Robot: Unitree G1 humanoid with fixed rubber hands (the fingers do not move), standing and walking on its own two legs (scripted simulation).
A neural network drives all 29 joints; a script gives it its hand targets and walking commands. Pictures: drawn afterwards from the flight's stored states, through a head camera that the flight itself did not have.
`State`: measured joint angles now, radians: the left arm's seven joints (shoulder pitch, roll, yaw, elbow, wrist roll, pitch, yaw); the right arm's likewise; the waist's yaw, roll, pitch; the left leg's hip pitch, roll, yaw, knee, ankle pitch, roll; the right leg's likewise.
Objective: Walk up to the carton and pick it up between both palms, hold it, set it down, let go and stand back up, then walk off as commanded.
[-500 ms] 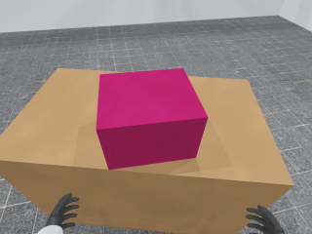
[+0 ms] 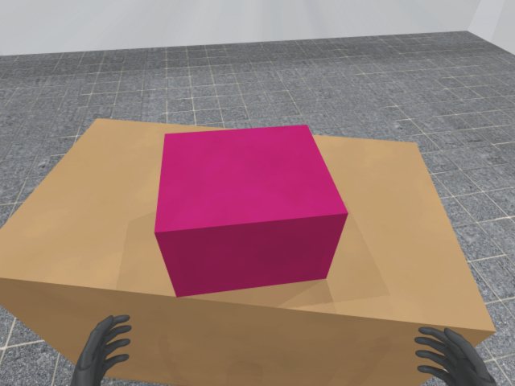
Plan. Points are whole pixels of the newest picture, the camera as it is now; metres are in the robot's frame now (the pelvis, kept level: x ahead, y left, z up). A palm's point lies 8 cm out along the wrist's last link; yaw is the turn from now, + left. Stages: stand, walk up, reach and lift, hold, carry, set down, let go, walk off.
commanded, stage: reach and lift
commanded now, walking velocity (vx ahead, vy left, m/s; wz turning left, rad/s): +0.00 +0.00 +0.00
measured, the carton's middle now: (245, 206) +0.47 +0.07 +0.00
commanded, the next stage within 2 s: none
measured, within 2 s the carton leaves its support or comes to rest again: neither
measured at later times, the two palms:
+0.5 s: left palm (88, 368) +0.15 +0.24 +0.03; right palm (473, 379) +0.17 -0.25 +0.03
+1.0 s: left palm (98, 292) +0.23 +0.25 +0.07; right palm (462, 296) +0.27 -0.26 +0.06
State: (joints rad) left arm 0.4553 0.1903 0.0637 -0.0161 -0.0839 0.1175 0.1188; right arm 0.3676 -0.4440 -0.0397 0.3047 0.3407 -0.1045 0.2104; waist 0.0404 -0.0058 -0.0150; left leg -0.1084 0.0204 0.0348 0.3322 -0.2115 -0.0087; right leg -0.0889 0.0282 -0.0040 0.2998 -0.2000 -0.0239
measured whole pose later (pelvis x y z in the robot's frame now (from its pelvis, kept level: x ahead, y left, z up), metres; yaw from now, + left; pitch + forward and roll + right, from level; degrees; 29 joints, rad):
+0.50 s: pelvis -0.03 +0.00 +0.00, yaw +0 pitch -1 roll +0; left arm 0.34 0.22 0.04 -0.03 -0.15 0.05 0.15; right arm 0.32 -0.43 -0.02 0.20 0.40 -0.10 0.20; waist 0.06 -0.04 -0.03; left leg -0.15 0.02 0.04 0.36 -0.19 -0.01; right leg -0.15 0.03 0.00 0.36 -0.19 -0.03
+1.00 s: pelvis +0.00 +0.00 +0.00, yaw +0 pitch +1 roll -1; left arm 0.16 0.18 0.15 -0.18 -0.15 0.32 0.13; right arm 0.05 -0.57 0.01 0.25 0.51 0.03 0.19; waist 0.04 -0.01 -0.02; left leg -0.14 0.02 0.04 0.33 -0.21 -0.01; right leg -0.12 0.03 0.00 0.28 -0.19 -0.02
